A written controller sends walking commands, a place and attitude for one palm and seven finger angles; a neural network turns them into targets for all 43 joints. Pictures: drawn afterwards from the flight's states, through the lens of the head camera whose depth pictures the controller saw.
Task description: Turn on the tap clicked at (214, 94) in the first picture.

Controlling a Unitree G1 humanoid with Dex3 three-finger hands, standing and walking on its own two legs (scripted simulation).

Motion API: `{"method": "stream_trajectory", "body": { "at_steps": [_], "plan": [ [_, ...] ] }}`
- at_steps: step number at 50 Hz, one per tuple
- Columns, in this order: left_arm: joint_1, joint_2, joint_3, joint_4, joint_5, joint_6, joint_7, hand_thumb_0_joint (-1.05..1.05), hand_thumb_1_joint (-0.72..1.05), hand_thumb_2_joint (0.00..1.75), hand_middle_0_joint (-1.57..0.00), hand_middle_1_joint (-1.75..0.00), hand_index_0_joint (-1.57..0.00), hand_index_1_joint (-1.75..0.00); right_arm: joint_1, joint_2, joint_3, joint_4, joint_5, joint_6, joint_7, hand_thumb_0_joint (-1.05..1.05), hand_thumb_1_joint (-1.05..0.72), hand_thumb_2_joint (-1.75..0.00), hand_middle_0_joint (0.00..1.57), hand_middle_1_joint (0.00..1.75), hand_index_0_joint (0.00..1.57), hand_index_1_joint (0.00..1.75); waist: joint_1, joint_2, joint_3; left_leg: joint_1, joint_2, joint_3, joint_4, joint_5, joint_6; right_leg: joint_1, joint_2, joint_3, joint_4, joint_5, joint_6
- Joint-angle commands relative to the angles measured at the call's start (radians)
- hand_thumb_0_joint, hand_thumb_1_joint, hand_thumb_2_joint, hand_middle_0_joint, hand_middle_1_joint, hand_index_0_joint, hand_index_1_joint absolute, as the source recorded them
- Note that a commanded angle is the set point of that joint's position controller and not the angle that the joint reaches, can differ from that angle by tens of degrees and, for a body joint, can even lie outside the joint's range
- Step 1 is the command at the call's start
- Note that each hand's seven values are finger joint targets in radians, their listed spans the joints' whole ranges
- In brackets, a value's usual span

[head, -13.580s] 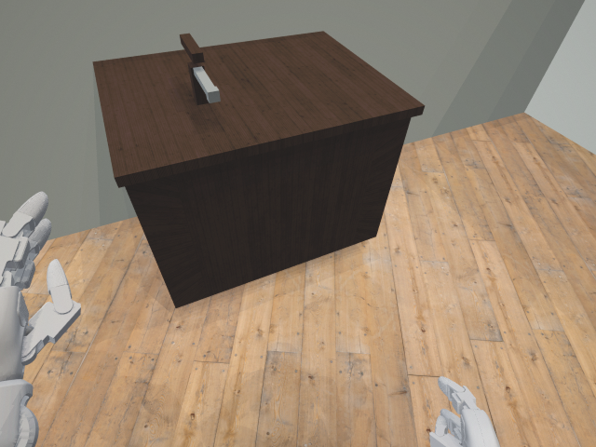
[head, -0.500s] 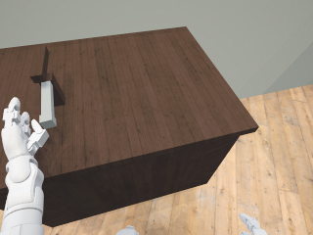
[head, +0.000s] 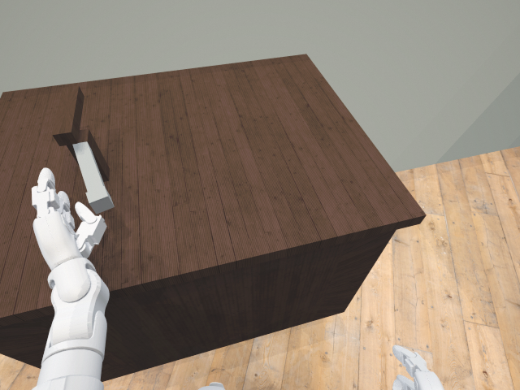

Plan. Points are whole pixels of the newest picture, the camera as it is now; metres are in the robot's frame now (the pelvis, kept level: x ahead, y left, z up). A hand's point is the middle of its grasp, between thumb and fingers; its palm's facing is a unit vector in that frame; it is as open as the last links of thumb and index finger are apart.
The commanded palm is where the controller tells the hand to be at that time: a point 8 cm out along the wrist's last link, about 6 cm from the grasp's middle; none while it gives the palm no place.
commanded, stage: push the lever round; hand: left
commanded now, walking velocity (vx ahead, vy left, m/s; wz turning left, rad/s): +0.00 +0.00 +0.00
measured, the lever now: (100, 200) +0.37 +0.28 +0.08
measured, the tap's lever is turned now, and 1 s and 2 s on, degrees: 15 38 72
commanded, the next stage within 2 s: none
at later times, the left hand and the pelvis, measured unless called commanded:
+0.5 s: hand (131, 207) +0.37 +0.23 +0.07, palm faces +0.67 -0.74 -0.05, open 7.8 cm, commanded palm +0.32 +0.24 +0.08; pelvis +0.00 +0.00 +0.00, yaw +0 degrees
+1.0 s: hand (149, 199) +0.38 +0.20 +0.08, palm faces +0.75 -0.66 -0.05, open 7.8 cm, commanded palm +0.34 +0.21 +0.08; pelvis +0.00 -0.01 +0.00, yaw +0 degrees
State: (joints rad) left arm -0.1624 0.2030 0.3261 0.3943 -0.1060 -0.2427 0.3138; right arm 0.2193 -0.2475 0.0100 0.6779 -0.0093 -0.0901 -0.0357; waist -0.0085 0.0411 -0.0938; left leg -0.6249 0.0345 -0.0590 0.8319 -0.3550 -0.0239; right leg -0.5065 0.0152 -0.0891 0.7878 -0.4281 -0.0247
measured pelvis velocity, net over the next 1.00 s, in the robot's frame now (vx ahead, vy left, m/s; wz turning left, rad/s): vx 0.00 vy -0.01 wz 0.01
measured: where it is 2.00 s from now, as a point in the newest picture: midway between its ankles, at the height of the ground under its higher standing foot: outside the picture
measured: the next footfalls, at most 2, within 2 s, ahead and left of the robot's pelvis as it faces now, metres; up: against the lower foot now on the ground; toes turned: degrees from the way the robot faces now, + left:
none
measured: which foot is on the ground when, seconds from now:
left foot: down 0.00-1.00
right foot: down 0.00-1.00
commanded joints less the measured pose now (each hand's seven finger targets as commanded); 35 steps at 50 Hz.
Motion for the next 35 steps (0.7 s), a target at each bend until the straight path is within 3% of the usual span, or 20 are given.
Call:
{"method": "stream_trajectory", "body": {
  "at_steps": [1, 3, 6, 7, 9, 11, 12, 14, 16, 17, 19, 21, 23, 24, 26, 27, 29, 31, 32, 35],
  "plan": [
    [-0.307, 0.177, 0.001, -0.246, 0.042, -0.070, 0.044, 0.00, 0.90, 0.90, -0.15, -0.15, -0.15, -0.15, -0.052, -0.132, -0.048, -0.125, -0.006, -0.036, -0.008, 0.00, -0.90, -0.90, 0.20, 0.30, 0.20, 0.30, -0.017, 0.040, -0.246, 0.212, -0.038, -0.005, -0.101, 0.182, 0.045, 0.033, 0.006, 0.040, -0.120, 0.276, 0.000],
    [-0.325, 0.132, -0.043, -0.243, 0.050, -0.061, 0.066, 0.00, 0.90, 0.90, -0.15, -0.15, -0.15, -0.15, -0.057, -0.126, -0.046, -0.130, -0.008, -0.033, -0.004, 0.00, -0.90, -0.90, 0.20, 0.30, 0.20, 0.30, -0.025, 0.026, -0.241, 0.211, -0.038, -0.007, -0.101, 0.162, 0.045, 0.024, 0.006, 0.038, -0.123, 0.257, 0.001],
    [-0.290, 0.165, 0.007, -0.213, 0.063, -0.044, 0.102, 0.00, 0.90, 0.90, -0.15, -0.15, -0.15, -0.15, -0.052, -0.130, -0.050, -0.125, -0.014, -0.022, -0.004, 0.00, -0.90, -0.90, 0.20, 0.30, 0.20, 0.30, -0.010, -0.002, -0.258, 0.201, -0.039, -0.002, -0.093, 0.199, 0.046, 0.052, 0.005, 0.039, -0.123, 0.300, 0.001],
    [-0.326, 0.129, -0.033, -0.218, 0.065, -0.039, 0.107, 0.00, 0.90, 0.90, -0.15, -0.15, -0.15, -0.15, -0.056, -0.124, -0.046, -0.129, -0.013, -0.017, -0.002, 0.00, -0.90, -0.90, 0.20, 0.30, 0.20, 0.30, -0.026, -0.010, -0.255, 0.201, -0.041, 0.001, -0.093, 0.191, 0.047, 0.046, 0.002, 0.038, -0.122, 0.298, 0.005],
    [-0.342, 0.122, -0.033, -0.206, 0.069, -0.034, 0.126, 0.00, 0.90, 0.90, -0.15, -0.15, -0.15, -0.15, -0.056, -0.122, -0.048, -0.127, -0.016, -0.012, -0.002, 0.00, -0.90, -0.90, 0.20, 0.30, 0.20, 0.30, -0.026, -0.021, -0.249, 0.199, -0.041, 0.005, -0.089, 0.191, 0.048, 0.046, 0.003, 0.040, -0.128, 0.303, 0.004],
    [-0.346, 0.144, -0.010, -0.205, 0.083, -0.030, 0.145, 0.00, 0.90, 0.90, -0.15, -0.15, -0.15, -0.15, -0.057, -0.122, -0.049, -0.124, -0.015, -0.005, -0.002, 0.00, -0.90, -0.90, 0.20, 0.30, 0.20, 0.30, -0.016, 0.005, -0.252, 0.193, -0.040, 0.000, -0.093, 0.195, 0.044, 0.052, 0.002, 0.040, -0.125, 0.299, 0.000],
    [-0.379, 0.110, -0.049, -0.231, 0.091, -0.032, 0.152, 0.00, 0.90, 0.90, -0.15, -0.15, -0.15, -0.15, -0.064, -0.115, -0.047, -0.131, -0.015, -0.002, 0.001, 0.00, -0.90, -0.90, 0.20, 0.30, 0.20, 0.30, -0.023, 0.037, -0.259, 0.208, -0.040, 0.001, -0.093, 0.200, 0.043, 0.045, 0.000, 0.039, -0.120, 0.298, -0.001],
    [-0.382, 0.070, -0.080, -0.216, 0.099, -0.029, 0.172, 0.00, 0.90, 0.90, -0.15, -0.15, -0.15, -0.15, -0.062, -0.114, -0.049, -0.128, -0.020, -0.005, 0.005, 0.00, -0.90, -0.90, 0.20, 0.30, 0.20, 0.30, -0.028, 0.019, -0.251, 0.210, -0.038, -0.002, -0.091, 0.191, 0.043, 0.030, 0.004, 0.034, -0.122, 0.284, -0.001],
    [-0.381, 0.088, -0.057, -0.199, 0.109, -0.025, 0.194, 0.00, 0.90, 0.90, -0.15, -0.15, -0.15, -0.15, -0.061, -0.117, -0.053, -0.120, -0.022, -0.001, 0.005, 0.00, -0.90, -0.90, 0.20, 0.30, 0.20, 0.30, -0.022, 0.010, -0.250, 0.206, -0.036, -0.009, -0.094, 0.193, 0.042, 0.032, 0.006, 0.032, -0.121, 0.278, -0.004],
    [-0.417, 0.055, -0.091, -0.212, 0.110, -0.024, 0.201, 0.00, 0.90, 0.90, -0.15, -0.15, -0.15, -0.15, -0.066, -0.114, -0.051, -0.124, -0.022, 0.001, 0.006, 0.00, -0.90, -0.90, 0.20, 0.30, 0.20, 0.30, -0.036, 0.013, -0.261, 0.214, -0.038, -0.005, -0.088, 0.190, 0.044, 0.024, 0.003, 0.034, -0.120, 0.278, -0.001],
    [-0.428, 0.052, -0.089, -0.181, 0.115, -0.017, 0.220, 0.00, 0.90, 0.90, -0.15, -0.15, -0.15, -0.15, -0.064, -0.112, -0.053, -0.118, -0.023, 0.003, 0.006, 0.00, -0.90, -0.90, 0.20, 0.30, 0.20, 0.30, -0.038, -0.012, -0.255, 0.201, -0.038, 0.000, -0.085, 0.180, 0.044, 0.027, 0.002, 0.036, -0.128, 0.277, 0.001],
    [-0.435, 0.081, -0.052, -0.161, 0.128, -0.010, 0.243, 0.00, 0.90, 0.90, -0.15, -0.15, -0.15, -0.15, -0.060, -0.115, -0.057, -0.110, -0.027, 0.011, 0.004, 0.00, -0.90, -0.90, 0.20, 0.30, 0.20, 0.30, -0.028, -0.016, -0.267, 0.197, -0.039, -0.001, -0.088, 0.190, 0.043, 0.036, 0.003, 0.036, -0.126, 0.284, -0.001],
    [-0.460, 0.035, -0.097, -0.180, 0.137, -0.008, 0.258, 0.00, 0.90, 0.90, -0.15, -0.15, -0.15, -0.15, -0.066, -0.105, -0.056, -0.116, -0.027, 0.015, 0.009, 0.00, -0.90, -0.90, 0.20, 0.30, 0.20, 0.30, -0.034, 0.012, -0.279, 0.211, -0.039, 0.002, -0.085, 0.200, 0.042, 0.034, 0.001, 0.034, -0.121, 0.288, -0.003],
    [-0.461, 0.030, -0.095, -0.166, 0.138, -0.004, 0.268, 0.00, 0.90, 0.90, -0.15, -0.15, -0.15, -0.15, -0.058, -0.107, -0.057, -0.114, -0.031, 0.016, 0.011, 0.00, -0.90, -0.90, 0.20, 0.30, 0.20, 0.30, -0.033, -0.008, -0.287, 0.209, -0.040, 0.002, -0.081, 0.211, 0.042, 0.040, 0.003, 0.033, -0.121, 0.302, -0.002],
    [-0.435, 0.065, -0.051, -0.158, 0.150, 0.003, 0.289, 0.00, 0.90, 0.90, -0.15, -0.15, -0.15, -0.15, -0.057, -0.108, -0.063, -0.110, -0.032, 0.023, 0.012, 0.00, -0.90, -0.90, 0.20, 0.30, 0.20, 0.30, -0.015, 0.001, -0.298, 0.205, -0.038, 0.001, -0.084, 0.230, 0.039, 0.057, 0.002, 0.033, -0.118, 0.315, -0.005],
    [-0.464, 0.015, -0.103, -0.180, 0.151, 0.003, 0.294, 0.00, 0.90, 0.90, -0.15, -0.15, -0.15, -0.15, -0.065, -0.102, -0.060, -0.117, -0.032, 0.024, 0.017, 0.00, -0.90, -0.90, 0.20, 0.30, 0.20, 0.30, -0.030, 0.018, -0.297, 0.217, -0.039, 0.005, -0.080, 0.238, 0.040, 0.047, 0.001, 0.032, -0.115, 0.322, -0.004],
    [-0.458, -0.011, -0.117, -0.166, 0.155, 0.006, 0.312, 0.00, 0.90, 0.90, -0.15, -0.15, -0.15, -0.15, -0.059, -0.102, -0.063, -0.115, -0.037, 0.022, 0.021, 0.00, -0.90, -0.90, 0.20, 0.30, 0.20, 0.30, -0.032, -0.019, -0.295, 0.214, -0.035, 0.006, -0.076, 0.244, 0.040, 0.046, 0.003, 0.028, -0.116, 0.327, -0.003],
    [-0.453, 0.019, -0.078, -0.155, 0.165, 0.011, 0.331, 0.00, 0.90, 0.90, -0.15, -0.15, -0.15, -0.15, -0.058, -0.103, -0.068, -0.107, -0.037, 0.027, 0.022, 0.00, -0.90, -0.90, 0.20, 0.30, 0.20, 0.30, -0.021, -0.013, -0.297, 0.212, -0.033, 0.004, -0.079, 0.254, 0.037, 0.053, 0.003, 0.027, -0.114, 0.332, -0.006],
    [-0.470, -0.016, -0.114, -0.182, 0.165, 0.010, 0.335, 0.00, 0.90, 0.90, -0.15, -0.15, -0.15, -0.15, -0.061, -0.099, -0.067, -0.116, -0.038, 0.028, 0.025, 0.00, -0.90, -0.90, 0.20, 0.30, 0.20, 0.30, -0.027, -0.010, -0.310, 0.219, -0.036, 0.008, -0.076, 0.260, 0.038, 0.057, 0.001, 0.027, -0.111, 0.341, -0.004],
    [-0.487, -0.031, -0.124, -0.163, 0.175, 0.018, 0.357, 0.00, 0.90, 0.90, -0.15, -0.15, -0.15, -0.15, -0.066, -0.097, -0.069, -0.111, -0.042, 0.029, 0.029, 0.00, -0.90, -0.90, 0.20, 0.30, 0.20, 0.30, -0.031, -0.012, -0.286, 0.213, -0.033, 0.011, -0.075, 0.249, 0.038, 0.046, 0.000, 0.026, -0.121, 0.329, -0.006]
  ]
}}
